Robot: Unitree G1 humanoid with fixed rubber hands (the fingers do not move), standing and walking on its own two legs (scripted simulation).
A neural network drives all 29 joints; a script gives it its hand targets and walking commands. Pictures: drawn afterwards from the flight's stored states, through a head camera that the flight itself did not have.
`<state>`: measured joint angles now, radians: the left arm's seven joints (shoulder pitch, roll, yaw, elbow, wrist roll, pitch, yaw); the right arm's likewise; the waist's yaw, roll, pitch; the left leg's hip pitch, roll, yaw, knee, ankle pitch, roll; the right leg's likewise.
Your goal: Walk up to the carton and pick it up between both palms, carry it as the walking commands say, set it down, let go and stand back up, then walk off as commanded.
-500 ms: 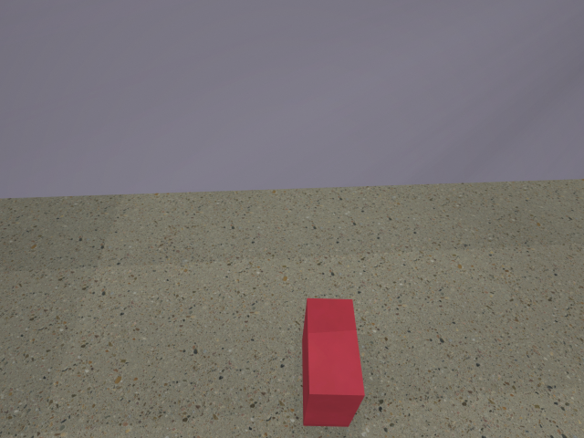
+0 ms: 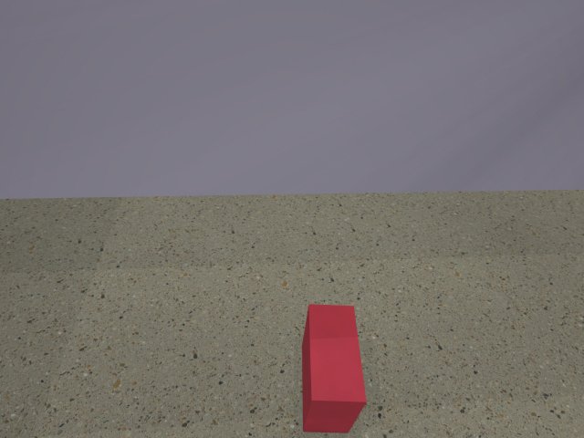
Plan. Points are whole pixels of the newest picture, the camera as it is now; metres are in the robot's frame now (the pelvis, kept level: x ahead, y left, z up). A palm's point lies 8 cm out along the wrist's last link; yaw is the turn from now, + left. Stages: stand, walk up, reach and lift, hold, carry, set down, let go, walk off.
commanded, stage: walk up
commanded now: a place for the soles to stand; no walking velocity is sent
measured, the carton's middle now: (328, 368) +0.51 -0.13 -0.62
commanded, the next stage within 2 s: none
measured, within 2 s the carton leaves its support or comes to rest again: neither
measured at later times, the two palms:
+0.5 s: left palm out of the picture +0.08 +0.28 -0.09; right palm out of the picture +0.06 -0.41 -0.11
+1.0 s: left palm out of the picture +0.11 +0.17 -0.11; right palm out of the picture +0.15 -0.46 -0.09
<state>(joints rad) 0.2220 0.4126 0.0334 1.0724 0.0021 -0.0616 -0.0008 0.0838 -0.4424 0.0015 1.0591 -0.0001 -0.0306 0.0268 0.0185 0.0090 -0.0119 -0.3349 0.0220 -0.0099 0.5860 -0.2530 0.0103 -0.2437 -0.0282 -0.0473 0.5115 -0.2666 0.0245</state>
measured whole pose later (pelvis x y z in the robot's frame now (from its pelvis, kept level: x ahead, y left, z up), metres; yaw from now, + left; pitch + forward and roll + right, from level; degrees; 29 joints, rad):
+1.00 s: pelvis +0.05 -0.14 +0.00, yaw +1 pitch +1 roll +1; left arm 0.20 0.38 0.05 0.95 0.01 0.01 -0.04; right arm 0.18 -0.44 0.00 1.00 0.00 -0.05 -0.04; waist 0.02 -0.03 0.01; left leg -0.30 0.03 0.00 0.57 -0.26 -0.01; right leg -0.28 0.01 -0.08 0.57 -0.30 -0.06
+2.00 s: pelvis +0.04 -0.11 +0.00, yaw +2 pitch +0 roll -1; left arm 0.16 0.42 0.05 1.04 0.01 -0.01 -0.03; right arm 0.14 -0.44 0.00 1.03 0.00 -0.04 -0.02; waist 0.02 -0.03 0.00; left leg -0.29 0.03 -0.01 0.57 -0.28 0.00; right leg -0.24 0.01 -0.09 0.50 -0.25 -0.03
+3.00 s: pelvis +0.05 -0.11 -0.01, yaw +0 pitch +4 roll +1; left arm 0.14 0.31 0.17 0.56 0.04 0.16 -0.04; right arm 0.12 -0.31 -0.02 0.50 0.00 0.19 0.03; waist 0.02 -0.02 0.16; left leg -0.39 0.00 0.04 0.64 -0.32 0.01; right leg -0.41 -0.02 -0.04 0.67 -0.34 0.00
